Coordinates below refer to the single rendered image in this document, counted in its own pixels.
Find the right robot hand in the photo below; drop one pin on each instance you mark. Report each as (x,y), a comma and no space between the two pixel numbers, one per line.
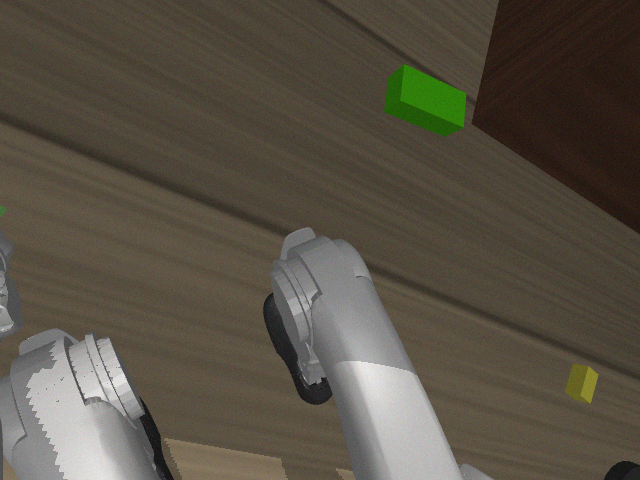
(471,473)

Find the right robot foot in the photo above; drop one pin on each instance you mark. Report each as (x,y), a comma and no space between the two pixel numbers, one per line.
(315,394)

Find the left robot arm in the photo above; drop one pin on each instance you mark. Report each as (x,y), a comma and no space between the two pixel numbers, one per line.
(11,315)

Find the left robot foot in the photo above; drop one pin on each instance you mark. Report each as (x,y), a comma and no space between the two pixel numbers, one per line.
(155,441)

